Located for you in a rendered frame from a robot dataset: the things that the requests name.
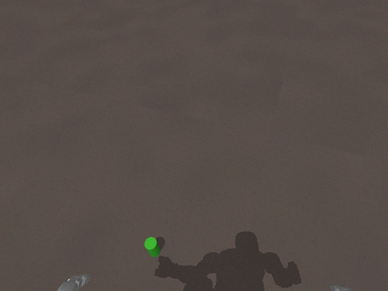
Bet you can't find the left robot hand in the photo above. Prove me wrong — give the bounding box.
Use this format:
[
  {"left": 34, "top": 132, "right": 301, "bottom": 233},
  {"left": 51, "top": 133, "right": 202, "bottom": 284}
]
[{"left": 58, "top": 274, "right": 90, "bottom": 291}]

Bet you can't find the can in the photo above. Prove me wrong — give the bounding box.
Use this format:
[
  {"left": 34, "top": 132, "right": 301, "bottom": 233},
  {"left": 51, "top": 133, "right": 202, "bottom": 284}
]
[{"left": 144, "top": 237, "right": 161, "bottom": 257}]

